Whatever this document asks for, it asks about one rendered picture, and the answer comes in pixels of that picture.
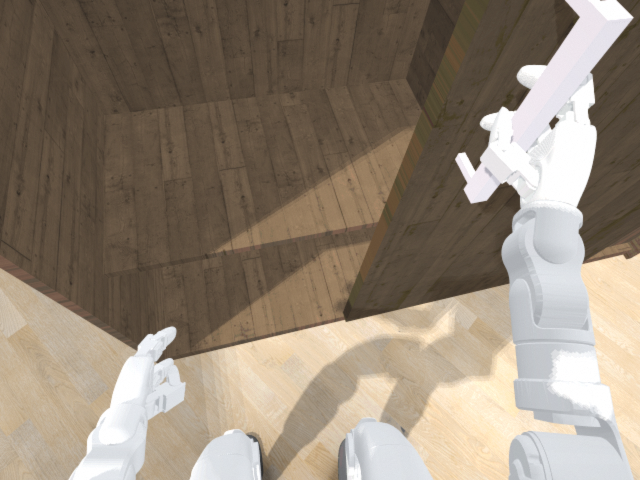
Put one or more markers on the robot thigh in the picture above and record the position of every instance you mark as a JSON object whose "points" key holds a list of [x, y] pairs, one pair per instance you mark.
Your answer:
{"points": [[229, 457], [379, 451]]}

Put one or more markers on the robot right thigh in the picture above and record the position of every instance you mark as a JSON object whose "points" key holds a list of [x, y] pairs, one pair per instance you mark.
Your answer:
{"points": [[379, 451]]}

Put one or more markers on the robot left thigh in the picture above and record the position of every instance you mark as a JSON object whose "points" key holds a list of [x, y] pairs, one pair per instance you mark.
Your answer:
{"points": [[229, 457]]}

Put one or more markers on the right robot forearm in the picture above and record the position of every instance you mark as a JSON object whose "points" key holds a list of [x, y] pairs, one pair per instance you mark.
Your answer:
{"points": [[558, 373]]}

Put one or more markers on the robot right upper arm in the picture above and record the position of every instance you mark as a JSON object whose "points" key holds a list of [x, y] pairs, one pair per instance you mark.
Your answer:
{"points": [[537, 455]]}

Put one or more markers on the handle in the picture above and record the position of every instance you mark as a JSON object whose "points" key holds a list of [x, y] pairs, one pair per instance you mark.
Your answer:
{"points": [[599, 25]]}

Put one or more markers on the robot left hand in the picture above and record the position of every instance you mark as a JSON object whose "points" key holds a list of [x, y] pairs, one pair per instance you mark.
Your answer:
{"points": [[139, 380]]}

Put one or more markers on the left robot forearm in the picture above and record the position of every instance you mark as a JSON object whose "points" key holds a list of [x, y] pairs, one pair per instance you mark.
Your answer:
{"points": [[116, 447]]}

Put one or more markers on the robot right hand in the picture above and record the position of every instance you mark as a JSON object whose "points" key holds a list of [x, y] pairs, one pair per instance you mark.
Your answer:
{"points": [[563, 156]]}

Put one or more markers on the wardrobe door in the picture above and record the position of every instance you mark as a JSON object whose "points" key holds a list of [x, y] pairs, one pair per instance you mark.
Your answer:
{"points": [[628, 237], [430, 242]]}

